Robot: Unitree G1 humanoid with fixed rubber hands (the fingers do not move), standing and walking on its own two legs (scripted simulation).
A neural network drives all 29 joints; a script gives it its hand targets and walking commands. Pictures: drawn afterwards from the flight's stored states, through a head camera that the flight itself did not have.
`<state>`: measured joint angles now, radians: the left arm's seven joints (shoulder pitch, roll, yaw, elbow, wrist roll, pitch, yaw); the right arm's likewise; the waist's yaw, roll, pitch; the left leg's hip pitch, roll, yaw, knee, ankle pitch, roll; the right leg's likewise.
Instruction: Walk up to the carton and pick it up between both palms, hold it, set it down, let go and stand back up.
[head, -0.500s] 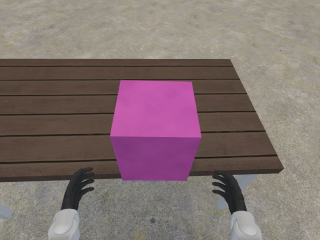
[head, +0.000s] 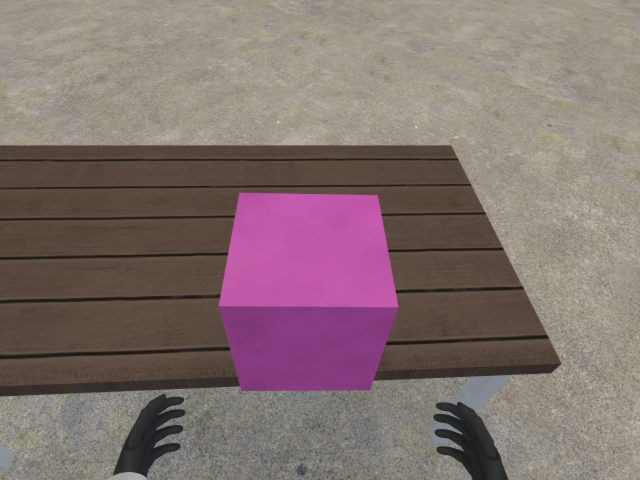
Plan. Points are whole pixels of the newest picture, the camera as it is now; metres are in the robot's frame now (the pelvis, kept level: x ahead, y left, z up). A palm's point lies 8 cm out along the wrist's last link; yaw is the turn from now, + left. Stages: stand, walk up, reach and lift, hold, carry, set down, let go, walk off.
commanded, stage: set down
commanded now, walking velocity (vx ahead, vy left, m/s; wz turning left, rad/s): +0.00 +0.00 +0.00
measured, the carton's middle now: (307, 296) +0.40 +0.04 -0.04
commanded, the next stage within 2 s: let go in 0.44 s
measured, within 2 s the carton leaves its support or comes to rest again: neither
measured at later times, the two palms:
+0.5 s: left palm out of the picture +0.14 +0.24 -0.08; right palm out of the picture +0.14 -0.20 -0.08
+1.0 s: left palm out of the picture +0.14 +0.22 -0.08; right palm out of the picture +0.12 -0.22 -0.09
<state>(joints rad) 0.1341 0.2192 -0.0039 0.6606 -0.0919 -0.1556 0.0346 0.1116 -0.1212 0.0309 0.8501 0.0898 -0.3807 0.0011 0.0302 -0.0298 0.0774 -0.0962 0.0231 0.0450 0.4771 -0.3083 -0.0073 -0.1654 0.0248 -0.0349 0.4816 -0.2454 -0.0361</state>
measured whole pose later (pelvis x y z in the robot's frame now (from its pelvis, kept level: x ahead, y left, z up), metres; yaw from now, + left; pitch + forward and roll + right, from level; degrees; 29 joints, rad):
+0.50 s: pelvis +0.00 +0.01 +0.01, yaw +0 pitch -5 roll -1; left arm 0.22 0.20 -0.01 0.53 -0.01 0.11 0.03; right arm 0.19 -0.14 -0.03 0.79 -0.01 -0.23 0.03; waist 0.03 -0.01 0.10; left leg -0.05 0.02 0.05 0.42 -0.29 0.00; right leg -0.10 0.03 -0.03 0.38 -0.20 -0.02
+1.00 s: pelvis -0.01 +0.01 +0.00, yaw -1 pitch -4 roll -1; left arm 0.21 0.18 -0.01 0.56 0.02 0.10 0.02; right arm 0.20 -0.17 -0.04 0.76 -0.02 -0.14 0.03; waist 0.02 0.01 0.08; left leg -0.11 0.03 0.06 0.47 -0.29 0.00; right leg -0.17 0.03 -0.02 0.44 -0.21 -0.03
